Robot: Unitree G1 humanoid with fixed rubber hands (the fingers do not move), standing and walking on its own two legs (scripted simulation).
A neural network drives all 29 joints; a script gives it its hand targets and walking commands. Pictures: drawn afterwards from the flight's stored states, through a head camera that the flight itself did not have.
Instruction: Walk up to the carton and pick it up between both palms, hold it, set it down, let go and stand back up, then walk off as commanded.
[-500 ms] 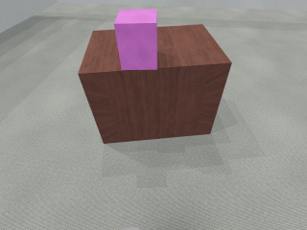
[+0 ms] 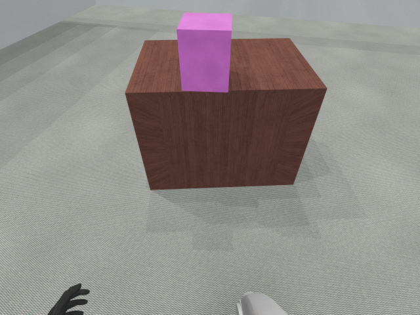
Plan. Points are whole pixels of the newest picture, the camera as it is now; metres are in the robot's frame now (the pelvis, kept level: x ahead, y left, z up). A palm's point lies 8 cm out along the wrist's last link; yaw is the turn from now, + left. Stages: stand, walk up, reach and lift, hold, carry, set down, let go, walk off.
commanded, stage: walk off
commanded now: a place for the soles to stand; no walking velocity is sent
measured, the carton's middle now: (206, 52) +1.10 +0.01 +0.04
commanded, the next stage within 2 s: stand in 1.52 s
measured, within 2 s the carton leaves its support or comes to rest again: neither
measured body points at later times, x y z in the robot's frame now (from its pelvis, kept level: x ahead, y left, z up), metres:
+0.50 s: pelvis +0.09 -0.07 +0.02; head +0.10 -0.10 +0.46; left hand +0.15 +0.27 -0.05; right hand +0.13 -0.40 -0.10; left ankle +0.12 +0.10 -0.65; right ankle +0.14 -0.14 -0.71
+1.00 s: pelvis +0.22 +0.05 -0.01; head +0.25 +0.06 +0.44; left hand +0.37 +0.35 -0.10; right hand +0.25 -0.30 -0.08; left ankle +0.31 +0.14 -0.71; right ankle +0.16 -0.12 -0.67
